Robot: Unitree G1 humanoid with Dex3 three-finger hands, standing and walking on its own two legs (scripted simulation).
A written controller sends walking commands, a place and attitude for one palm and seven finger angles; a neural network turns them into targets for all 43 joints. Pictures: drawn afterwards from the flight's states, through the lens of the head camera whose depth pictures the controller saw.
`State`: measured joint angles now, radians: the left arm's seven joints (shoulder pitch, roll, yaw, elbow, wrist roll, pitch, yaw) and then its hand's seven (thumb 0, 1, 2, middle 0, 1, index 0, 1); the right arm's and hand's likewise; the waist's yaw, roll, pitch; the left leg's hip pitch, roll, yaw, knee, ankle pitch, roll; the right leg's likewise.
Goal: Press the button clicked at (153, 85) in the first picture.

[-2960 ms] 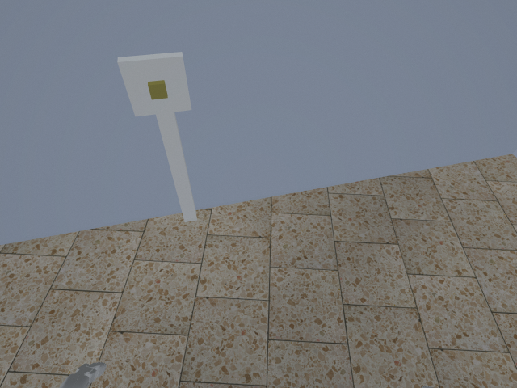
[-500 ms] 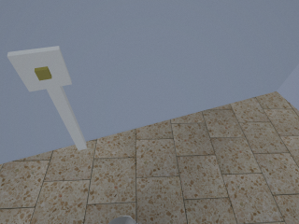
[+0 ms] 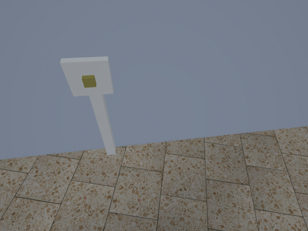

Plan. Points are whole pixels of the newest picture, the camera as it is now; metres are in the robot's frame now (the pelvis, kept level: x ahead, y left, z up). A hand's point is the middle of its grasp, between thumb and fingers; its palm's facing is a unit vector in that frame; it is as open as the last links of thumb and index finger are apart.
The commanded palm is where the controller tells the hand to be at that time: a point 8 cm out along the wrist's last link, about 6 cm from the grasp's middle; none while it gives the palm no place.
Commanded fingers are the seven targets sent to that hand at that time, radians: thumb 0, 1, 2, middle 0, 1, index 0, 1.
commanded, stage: turn to face it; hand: left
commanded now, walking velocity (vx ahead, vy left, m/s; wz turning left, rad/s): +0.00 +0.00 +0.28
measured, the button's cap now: (89, 80) +0.68 +0.30 -0.05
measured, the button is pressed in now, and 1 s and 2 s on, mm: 0 0 0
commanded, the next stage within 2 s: take the last steps up to it in 0.10 s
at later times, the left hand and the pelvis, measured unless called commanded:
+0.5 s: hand out of the picture +0.01 +0.24 -0.19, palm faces +0.16 -0.97 -0.18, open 7.4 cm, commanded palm none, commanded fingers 0.00 0.90 0.90 -0.20 -0.30 -0.20 -0.30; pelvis +0.02 +0.05 -0.01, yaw +8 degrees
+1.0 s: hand out of the picture +0.06 +0.18 -0.18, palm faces +0.22 -0.97 -0.12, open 7.4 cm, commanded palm none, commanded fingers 0.00 0.90 0.90 -0.20 -0.30 -0.20 -0.30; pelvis +0.15 +0.05 -0.01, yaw +8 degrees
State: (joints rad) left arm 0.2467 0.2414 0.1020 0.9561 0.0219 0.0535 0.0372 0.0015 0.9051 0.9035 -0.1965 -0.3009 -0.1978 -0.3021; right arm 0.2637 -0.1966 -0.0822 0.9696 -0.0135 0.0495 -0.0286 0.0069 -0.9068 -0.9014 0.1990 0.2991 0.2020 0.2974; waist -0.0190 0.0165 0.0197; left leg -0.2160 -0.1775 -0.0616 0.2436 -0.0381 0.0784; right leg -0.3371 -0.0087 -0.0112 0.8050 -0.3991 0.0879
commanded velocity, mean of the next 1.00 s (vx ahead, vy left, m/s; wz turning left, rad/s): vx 0.19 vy -0.06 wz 0.04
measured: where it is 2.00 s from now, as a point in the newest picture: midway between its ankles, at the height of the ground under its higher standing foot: outside the picture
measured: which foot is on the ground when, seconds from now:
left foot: down 0.00-0.06, up 0.08-0.32, down 0.34-0.64, up 0.66-1.00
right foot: up 0.00-0.06, down 0.08-0.34, up 0.36-0.62, down 0.64-1.00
